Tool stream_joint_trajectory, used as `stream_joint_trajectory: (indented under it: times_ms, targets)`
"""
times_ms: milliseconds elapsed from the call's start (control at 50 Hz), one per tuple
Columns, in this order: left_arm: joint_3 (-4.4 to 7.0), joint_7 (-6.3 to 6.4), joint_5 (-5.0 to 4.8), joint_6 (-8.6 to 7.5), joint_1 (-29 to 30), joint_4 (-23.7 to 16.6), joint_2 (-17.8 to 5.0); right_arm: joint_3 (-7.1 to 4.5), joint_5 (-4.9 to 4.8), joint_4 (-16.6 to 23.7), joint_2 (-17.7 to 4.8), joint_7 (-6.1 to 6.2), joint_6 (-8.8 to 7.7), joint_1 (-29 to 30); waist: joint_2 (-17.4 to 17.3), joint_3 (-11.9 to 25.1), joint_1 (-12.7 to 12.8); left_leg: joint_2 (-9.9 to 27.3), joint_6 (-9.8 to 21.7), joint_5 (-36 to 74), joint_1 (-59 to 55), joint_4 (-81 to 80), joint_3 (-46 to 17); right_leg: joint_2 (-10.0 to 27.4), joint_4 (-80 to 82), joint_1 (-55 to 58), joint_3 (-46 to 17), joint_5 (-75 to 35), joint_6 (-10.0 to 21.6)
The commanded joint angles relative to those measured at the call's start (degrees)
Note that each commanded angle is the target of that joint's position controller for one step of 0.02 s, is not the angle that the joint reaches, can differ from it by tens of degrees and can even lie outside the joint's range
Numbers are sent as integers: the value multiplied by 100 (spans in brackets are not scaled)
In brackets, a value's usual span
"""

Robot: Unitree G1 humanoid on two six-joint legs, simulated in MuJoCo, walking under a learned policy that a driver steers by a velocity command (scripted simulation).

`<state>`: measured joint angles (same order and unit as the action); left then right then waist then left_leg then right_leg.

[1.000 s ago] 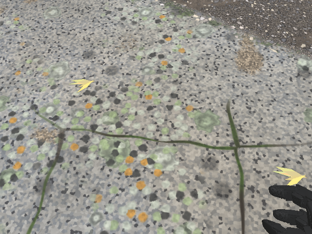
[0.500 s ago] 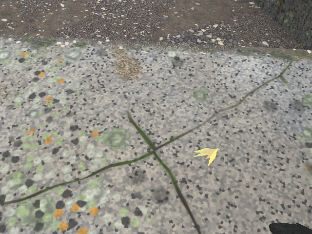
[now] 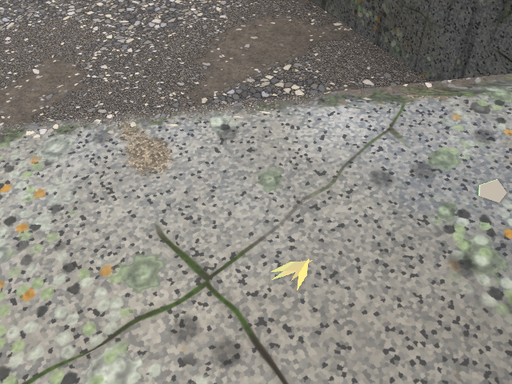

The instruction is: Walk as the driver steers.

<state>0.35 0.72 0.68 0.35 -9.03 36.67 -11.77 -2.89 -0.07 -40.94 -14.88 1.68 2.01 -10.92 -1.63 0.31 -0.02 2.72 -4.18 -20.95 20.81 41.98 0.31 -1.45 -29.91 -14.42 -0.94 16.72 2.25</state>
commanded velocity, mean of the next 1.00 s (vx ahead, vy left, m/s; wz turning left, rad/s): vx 0.47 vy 0.00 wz -0.03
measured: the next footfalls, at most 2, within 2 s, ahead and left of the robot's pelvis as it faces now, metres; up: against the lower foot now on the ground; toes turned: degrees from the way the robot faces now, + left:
left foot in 0.04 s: +0.03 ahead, +0.15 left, +0.00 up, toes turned +1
right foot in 0.58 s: +0.08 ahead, -0.13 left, +0.00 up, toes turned -2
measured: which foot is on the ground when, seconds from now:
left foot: up 0.00-0.02, down 0.04-0.58, up 0.60-1.00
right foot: down 0.00-0.34, up 0.36-0.56, down 0.58-1.00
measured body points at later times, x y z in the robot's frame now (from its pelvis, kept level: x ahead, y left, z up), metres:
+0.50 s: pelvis +0.03 +0.01 +0.00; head +0.03 +0.00 +0.45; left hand +0.15 +0.27 -0.10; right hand +0.10 -0.25 -0.12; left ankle -0.01 +0.14 -0.74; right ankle +0.00 -0.11 -0.70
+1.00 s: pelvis +0.31 +0.00 -0.03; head +0.35 -0.02 +0.42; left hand +0.20 +0.24 -0.15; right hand +0.61 -0.17 -0.07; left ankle +0.53 +0.13 -0.71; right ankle +0.04 -0.12 -0.73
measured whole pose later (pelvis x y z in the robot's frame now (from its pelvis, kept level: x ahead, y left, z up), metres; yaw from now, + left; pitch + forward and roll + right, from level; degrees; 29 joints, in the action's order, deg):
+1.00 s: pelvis +0.31 +0.00 -0.03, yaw +0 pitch +4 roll +2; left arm -0.4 0.6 -0.2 -4.3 -33.7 51.6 -11.9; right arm 0.3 -2.4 -31.3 -12.7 -4.7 -5.6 4.7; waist -0.3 -1.5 6.3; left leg 1.7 4.2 0.5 42.9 35.3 4.9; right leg 3.5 -4.5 18.3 2.6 25.6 -0.9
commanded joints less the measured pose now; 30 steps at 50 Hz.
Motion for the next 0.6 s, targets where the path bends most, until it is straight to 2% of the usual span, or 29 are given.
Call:
stream_joint_trajectory:
  times_ms: [20, 40, 60, 80, 100, 120, 140, 180, 300, 320, 340, 360, 380, 400, 420, 440, 460, 480, 520, 540, 560, 580, 600]
  targets:
    - [214, 13, -110, -54, 62, -160, -754, -19, 27, 354, -279, -27, -136, -24, 890, 223, -98, -36, 145, 1223, -719, -1783, 43, 1273, 582, 213, -1182, -2457, 947]
    - [182, 14, -98, -116, -134, -65, -659, -25, 118, 344, -433, -16, -172, -92, 642, 306, -80, 151, 245, 2166, -1282, -2050, -274, 1103, 583, 5, -1152, -1984, 675]
    - [166, -21, 31, -209, -368, -33, -607, -100, 163, 399, -856, 25, -182, -135, -49, 497, 161, 602, 412, 3608, -1820, -1739, -664, 738, 389, -263, -885, -1291, 380]
    - [178, -40, 79, -260, -496, 27, -575, -107, 60, 330, -810, 0, -180, 43, -656, 559, 311, 505, 654, 3029, -1583, -1471, -440, 456, 646, -132, -556, -786, 125]
    - [203, -30, 97, -249, -107, 79, -766, -52, 5, 369, -478, -56, -192, 69, -347, 405, -7, 324, 679, 2316, -1305, -1551, -376, 348, 570, 6, -428, -581, -37]
    - [223, -10, 51, -224, 138, 45, -740, -20, 46, 328, -387, -63, -209, 59, -209, 326, -60, 285, 635, 2021, -1171, -1617, -362, 327, 488, 21, -375, -597, -66]
    - [207, 18, 26, -176, 181, 59, -630, -12, 68, 320, -398, -58, -237, 82, -230, 266, -49, 244, 598, 1930, -1069, -1649, -332, 339, 456, 58, -376, -730, -51]
    - [211, 39, 24, -104, 58, 127, -575, 13, 70, 278, -338, -39, -296, 38, -214, 187, -14, 214, 577, 1747, -949, -1682, -287, 342, 484, 125, -381, -799, -41]
    - [246, 99, 4, -89, -122, 423, -534, 48, 62, 202, -302, 2, -330, 1, 39, 125, -1, 162, 598, 1580, -853, -1700, -273, 339, 461, 217, -340, -911, -110]
    - [264, 107, -29, -80, -342, 549, -539, 16, 31, 102, -378, 13, -313, -241, 2, 381, -23, 75, 700, 283, -965, -1748, -238, 130, 263, 245, -91, 200, -85]
    - [316, 97, -82, -92, -440, 592, -621, -69, -45, 36, -598, 21, -296, -462, -135, 142, -76, 182, 902, -1548, -832, -1952, -532, -6, -18, -199, 49, 1444, -35]
    - [347, 76, -110, -153, -232, 487, -677, -125, -100, 13, -774, 31, -311, -683, -357, -296, -197, 621, 1212, -2835, -754, -2375, -1255, 14, -456, -964, 84, 1993, -9]
    - [319, 26, -210, -266, -27, 335, -517, -178, -145, -18, -958, 30, -375, -872, -864, -568, -224, 1369, 1627, -3681, -804, -3068, -2343, 1, -1154, -1451, 352, 1582, -2]
    - [307, -19, -265, -376, 288, 183, -488, -214, -179, 1, -1074, 37, -458, -801, -1009, -902, -250, 1878, 1915, -3485, -565, -3501, -3088, 258, -1702, -1702, 164, 1065, 59]
    - [354, -58, -289, -462, 441, 102, -629, -209, -138, 31, -1029, 41, -546, -760, -879, -885, -246, 2034, 1958, -2918, -669, -3615, -3214, 474, -2170, -2004, -76, 1246, 140]
    - [354, -92, -307, -534, 411, 84, -617, -178, -117, 114, -919, 22, -625, -621, -729, -719, -150, 2003, 1869, -2418, -892, -3565, -3058, 621, -2346, -2177, -172, 1282, 226]
    - [322, -127, -323, -587, 268, 111, -554, -150, -148, 212, -830, -17, -664, -425, -602, -508, -37, 1814, 1708, -1949, -942, -3514, -2616, 691, -2053, -1995, -142, 1226, 295]
    - [288, -157, -324, -620, 51, 192, -493, -149, -207, 282, -846, -67, -678, -206, -655, -370, 87, 1508, 1546, -1461, -692, -3476, -1993, 639, -1431, -1362, 40, 1068, 318]
    - [313, -187, -251, -651, -521, 501, -484, -148, -229, 353, -877, -150, -640, 44, -568, -155, 374, 865, 1391, -1025, -162, -3003, -1015, 191, -374, 46, 681, 207, 160]
    - [344, -187, -212, -653, -1053, 752, -514, -140, -202, 413, -849, -168, -607, 96, -338, -64, 583, 699, 1381, -1235, 206, -2532, -751, -90, -28, 792, 1057, -373, 18]
    - [384, -156, -181, -633, -1556, 932, -588, -91, -176, 476, -713, -182, -614, 93, -160, 17, 756, 545, 1323, -1084, 699, -1947, -580, -202, 21, 1549, 1095, -398, -34]
    - [466, -122, -184, -658, -2300, 1052, -817, 29, -143, 614, -343, -212, -661, 298, 424, 131, 1100, 195, 1078, -506, 1578, -301, -196, 459, 435, 2478, 23, 178, 201]
    - [470, -139, -62, -695, -2765, 945, -1263, 221, -13, 889, 286, -226, -741, 505, 1654, 275, 1065, -162, 856, -1061, 2731, 2215, -104, 1795, 862, 2748, -2208, 1170, 624]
